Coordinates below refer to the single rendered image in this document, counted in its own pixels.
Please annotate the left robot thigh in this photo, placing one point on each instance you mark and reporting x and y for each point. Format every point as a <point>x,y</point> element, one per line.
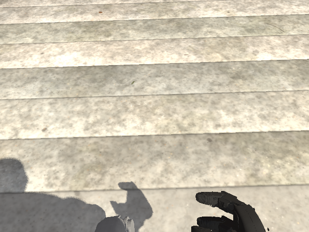
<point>116,224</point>

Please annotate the right robot hand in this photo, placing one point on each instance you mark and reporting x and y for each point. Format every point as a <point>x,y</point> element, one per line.
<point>245,219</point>

